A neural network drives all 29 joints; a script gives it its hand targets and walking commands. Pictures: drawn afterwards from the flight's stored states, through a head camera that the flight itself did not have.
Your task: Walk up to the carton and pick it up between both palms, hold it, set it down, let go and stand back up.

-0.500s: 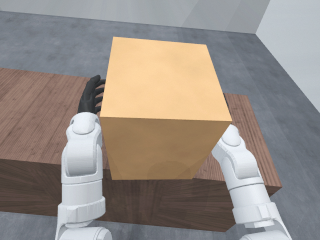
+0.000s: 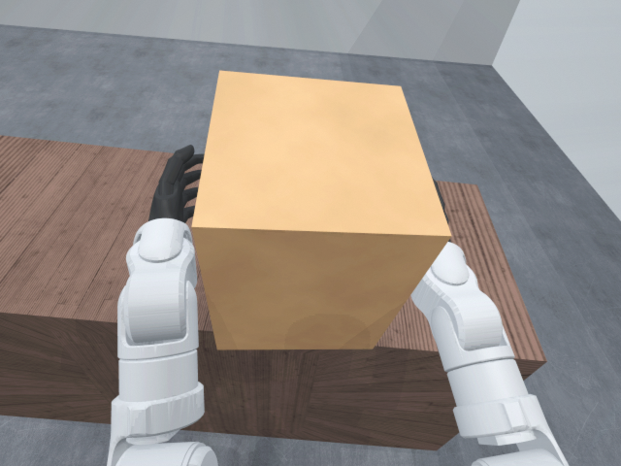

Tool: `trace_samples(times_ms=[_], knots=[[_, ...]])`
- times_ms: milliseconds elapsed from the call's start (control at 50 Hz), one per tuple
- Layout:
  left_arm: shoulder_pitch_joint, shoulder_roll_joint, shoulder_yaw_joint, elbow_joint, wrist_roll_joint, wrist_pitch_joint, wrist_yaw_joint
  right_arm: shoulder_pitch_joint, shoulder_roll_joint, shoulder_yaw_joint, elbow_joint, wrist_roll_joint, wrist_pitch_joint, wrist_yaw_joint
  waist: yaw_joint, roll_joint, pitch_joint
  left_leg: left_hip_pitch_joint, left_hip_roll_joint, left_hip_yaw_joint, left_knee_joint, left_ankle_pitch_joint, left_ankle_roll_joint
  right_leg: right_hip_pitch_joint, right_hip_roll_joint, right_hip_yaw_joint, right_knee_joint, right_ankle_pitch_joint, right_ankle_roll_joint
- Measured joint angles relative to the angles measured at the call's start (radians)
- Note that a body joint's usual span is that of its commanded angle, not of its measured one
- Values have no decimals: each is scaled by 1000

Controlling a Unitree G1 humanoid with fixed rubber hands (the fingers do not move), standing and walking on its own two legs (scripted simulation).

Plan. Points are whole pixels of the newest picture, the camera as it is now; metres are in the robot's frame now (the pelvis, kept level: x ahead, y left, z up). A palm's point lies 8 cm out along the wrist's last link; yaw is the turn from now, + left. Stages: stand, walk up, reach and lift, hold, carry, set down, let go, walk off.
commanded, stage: hold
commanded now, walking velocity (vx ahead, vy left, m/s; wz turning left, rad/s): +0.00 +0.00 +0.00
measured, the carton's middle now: (304, 224) +0.37 +0.00 +0.15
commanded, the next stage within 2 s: set down in 1.60 s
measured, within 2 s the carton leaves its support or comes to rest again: neither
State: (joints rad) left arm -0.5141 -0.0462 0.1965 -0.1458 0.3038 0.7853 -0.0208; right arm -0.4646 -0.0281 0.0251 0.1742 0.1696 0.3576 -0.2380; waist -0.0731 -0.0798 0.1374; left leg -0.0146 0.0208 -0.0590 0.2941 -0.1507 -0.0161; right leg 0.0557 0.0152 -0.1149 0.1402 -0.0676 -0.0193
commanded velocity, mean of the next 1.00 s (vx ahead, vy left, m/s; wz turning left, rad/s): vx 0.00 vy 0.00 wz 0.00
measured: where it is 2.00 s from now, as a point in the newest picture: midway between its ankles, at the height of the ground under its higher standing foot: outside the picture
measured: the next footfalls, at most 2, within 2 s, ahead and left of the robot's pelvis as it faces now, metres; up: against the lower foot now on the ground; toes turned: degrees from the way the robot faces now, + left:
none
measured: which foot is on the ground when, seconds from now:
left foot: down 0.00-1.00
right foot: down 0.00-1.00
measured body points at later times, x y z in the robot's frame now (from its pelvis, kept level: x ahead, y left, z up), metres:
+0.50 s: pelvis +0.00 +0.00 +0.00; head +0.00 +0.04 +0.45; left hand +0.37 +0.15 +0.17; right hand +0.36 -0.14 +0.16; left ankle +0.02 +0.13 -0.75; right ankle +0.02 -0.11 -0.75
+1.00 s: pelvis +0.00 +0.00 +0.00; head +0.00 +0.04 +0.45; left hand +0.37 +0.15 +0.17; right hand +0.36 -0.14 +0.15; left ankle +0.02 +0.13 -0.75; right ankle +0.02 -0.11 -0.75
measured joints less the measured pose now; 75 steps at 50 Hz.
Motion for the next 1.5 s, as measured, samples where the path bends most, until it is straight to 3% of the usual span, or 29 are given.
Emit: trace_samples(times_ms=[480, 620, 1500], knots=[[-3, 3, 1, 22, -4, -16, 3, -6, 8, -10, 15, -15, -7, 9, 0, 1, -8, -9, 3, -5, 6, 1, -4, -6, 3, -7, 7, -3, -4], [-27, 10, 6, 75, -12, -20, 3, -7, 32, -37, 51, -33, -17, 15, -11, 0, -18, -21, -3, -10, -3, 10, -2, -22, -3, -14, 13, -5, -2], [-15, -10, -2, 47, -1, -29, 20, -12, 0, -19, 41, -31, -27, 24, 2, 8, -1, -11, -2, 10, 4, 3, 4, -13, -3, 3, 10, 0, 2]])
